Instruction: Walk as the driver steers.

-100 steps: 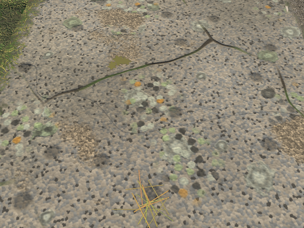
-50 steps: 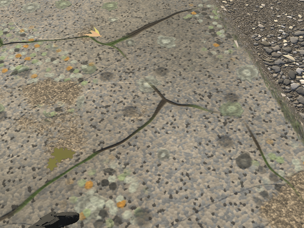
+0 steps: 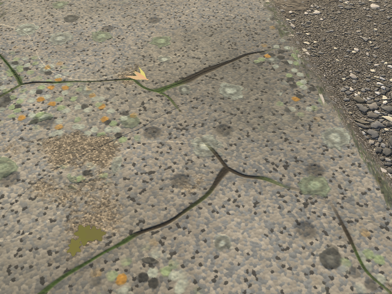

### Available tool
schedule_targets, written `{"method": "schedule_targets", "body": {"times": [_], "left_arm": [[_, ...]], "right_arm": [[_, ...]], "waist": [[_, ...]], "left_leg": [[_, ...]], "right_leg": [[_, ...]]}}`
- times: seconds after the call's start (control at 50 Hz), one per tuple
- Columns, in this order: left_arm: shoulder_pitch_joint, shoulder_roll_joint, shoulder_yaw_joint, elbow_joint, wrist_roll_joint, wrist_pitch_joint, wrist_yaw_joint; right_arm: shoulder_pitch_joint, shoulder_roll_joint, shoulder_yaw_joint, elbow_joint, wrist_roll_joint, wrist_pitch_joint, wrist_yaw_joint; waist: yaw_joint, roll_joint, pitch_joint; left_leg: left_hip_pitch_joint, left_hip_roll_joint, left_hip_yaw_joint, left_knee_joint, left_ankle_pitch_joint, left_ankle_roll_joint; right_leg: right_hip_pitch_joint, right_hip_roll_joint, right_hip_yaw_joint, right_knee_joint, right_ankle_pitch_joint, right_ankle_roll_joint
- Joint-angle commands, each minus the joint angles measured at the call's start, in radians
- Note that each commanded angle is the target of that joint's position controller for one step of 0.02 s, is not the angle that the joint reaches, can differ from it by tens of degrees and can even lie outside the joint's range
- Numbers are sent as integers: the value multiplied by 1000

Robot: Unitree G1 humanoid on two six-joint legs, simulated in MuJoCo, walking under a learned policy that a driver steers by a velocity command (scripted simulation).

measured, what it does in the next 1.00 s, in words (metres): stands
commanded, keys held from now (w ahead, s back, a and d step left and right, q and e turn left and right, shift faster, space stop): no key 1.00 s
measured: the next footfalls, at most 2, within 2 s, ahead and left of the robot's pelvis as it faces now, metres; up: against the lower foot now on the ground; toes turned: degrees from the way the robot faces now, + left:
right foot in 1.98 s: +0.44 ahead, -0.09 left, +0.00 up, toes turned -2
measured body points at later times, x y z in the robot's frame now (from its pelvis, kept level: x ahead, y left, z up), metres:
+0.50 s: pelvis +0.00 +0.00 +0.00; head +0.01 +0.00 +0.45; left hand +0.02 +0.24 -0.16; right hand +0.00 -0.24 -0.16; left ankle -0.02 +0.13 -0.74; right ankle +0.01 -0.12 -0.74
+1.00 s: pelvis +0.00 +0.00 +0.00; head +0.01 +0.00 +0.45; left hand +0.01 +0.23 -0.16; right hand -0.01 -0.23 -0.16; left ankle -0.02 +0.13 -0.74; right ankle +0.01 -0.12 -0.74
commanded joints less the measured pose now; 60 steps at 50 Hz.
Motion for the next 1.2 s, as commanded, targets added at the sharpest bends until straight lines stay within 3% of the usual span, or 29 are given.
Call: {"method": "schedule_targets", "body": {"times": [0.02,0.48,1.2], "left_arm": [[11,100,15,-16,0,-7,3],[78,71,-2,34,-1,-10,6],[155,48,-8,32,-5,-15,10]], "right_arm": [[38,-95,-15,-12,0,-6,-4],[118,-57,0,51,3,-9,-7],[184,-33,4,55,6,-10,-8]], "waist": [[0,4,-14],[2,1,12],[1,3,20]], "left_leg": [[-58,13,-6,-91,150,18],[-84,5,2,-107,94,17],[-89,3,2,-100,122,20]], "right_leg": [[40,-27,27,-81,152,-25],[17,-22,26,-103,87,-26],[14,-19,19,-89,124,-24]]}}
Keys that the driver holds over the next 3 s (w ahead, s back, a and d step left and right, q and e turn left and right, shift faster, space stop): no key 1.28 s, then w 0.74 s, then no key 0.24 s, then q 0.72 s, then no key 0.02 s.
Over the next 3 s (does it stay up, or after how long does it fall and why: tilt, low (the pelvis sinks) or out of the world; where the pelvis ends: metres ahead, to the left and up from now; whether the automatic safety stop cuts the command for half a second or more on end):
stays up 0.49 -0.01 0.01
